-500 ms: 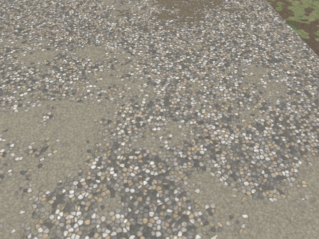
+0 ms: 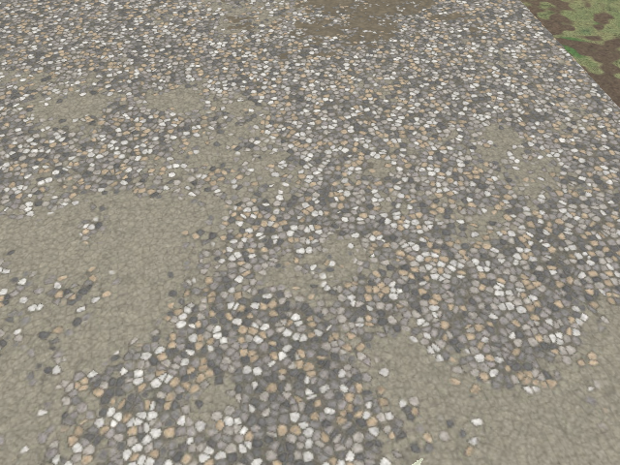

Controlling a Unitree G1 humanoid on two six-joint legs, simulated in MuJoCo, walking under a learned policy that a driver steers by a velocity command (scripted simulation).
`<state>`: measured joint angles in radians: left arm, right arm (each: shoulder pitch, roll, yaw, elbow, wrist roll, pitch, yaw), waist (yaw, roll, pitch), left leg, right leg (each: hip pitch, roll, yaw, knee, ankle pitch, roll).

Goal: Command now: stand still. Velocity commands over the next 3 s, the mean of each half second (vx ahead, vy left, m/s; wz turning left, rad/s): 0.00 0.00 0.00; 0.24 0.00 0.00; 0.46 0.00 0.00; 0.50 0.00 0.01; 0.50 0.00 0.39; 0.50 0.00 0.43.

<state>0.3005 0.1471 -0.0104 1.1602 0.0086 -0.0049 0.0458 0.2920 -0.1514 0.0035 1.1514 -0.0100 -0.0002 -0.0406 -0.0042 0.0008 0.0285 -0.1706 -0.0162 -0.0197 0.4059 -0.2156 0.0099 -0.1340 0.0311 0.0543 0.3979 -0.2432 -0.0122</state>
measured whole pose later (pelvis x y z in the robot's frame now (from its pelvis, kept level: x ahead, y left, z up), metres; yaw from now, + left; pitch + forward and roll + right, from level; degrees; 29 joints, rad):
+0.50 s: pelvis +0.00 +0.00 +0.00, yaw +0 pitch -1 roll +0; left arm 0.32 0.13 -0.01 1.16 0.01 -0.01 0.05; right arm 0.31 -0.14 0.00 1.15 -0.01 0.00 -0.04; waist 0.00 0.00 0.03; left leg -0.16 -0.02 -0.02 0.41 -0.23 0.01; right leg -0.13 0.03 0.05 0.40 -0.25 -0.01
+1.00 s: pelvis +0.10 -0.03 -0.01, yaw +0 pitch +1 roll +1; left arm 0.43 0.16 0.04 1.06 0.03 -0.09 0.01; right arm 0.36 -0.19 -0.06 1.08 -0.03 -0.05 0.00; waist 0.02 0.02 -0.01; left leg -0.37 -0.01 0.02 1.00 -0.43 0.08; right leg -0.06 0.06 0.00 0.42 -0.38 -0.07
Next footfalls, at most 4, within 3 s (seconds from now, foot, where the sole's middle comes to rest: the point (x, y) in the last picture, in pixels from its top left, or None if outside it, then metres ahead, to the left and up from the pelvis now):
1.26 left None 0.40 0.05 -0.78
1.80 right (374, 379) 0.72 -0.12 -0.78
2.38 left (303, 284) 1.00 0.05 -0.78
2.94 right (311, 190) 1.36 0.02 -0.78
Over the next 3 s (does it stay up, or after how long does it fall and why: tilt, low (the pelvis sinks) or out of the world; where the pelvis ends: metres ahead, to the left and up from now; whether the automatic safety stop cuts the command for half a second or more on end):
stays up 1.21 0.04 -0.02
